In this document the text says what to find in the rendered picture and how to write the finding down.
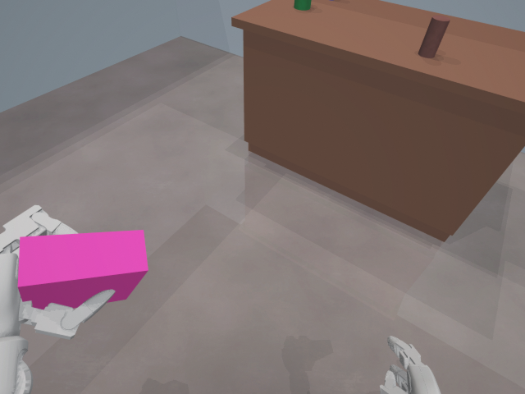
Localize left robot forearm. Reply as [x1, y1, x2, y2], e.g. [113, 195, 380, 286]
[0, 336, 33, 394]

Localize table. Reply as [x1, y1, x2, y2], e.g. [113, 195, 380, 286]
[231, 0, 525, 242]

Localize right robot hand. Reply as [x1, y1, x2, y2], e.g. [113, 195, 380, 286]
[380, 336, 441, 394]

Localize left robot hand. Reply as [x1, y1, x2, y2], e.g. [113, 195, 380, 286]
[0, 205, 115, 340]

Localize sponge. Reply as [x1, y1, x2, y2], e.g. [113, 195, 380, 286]
[18, 230, 148, 309]

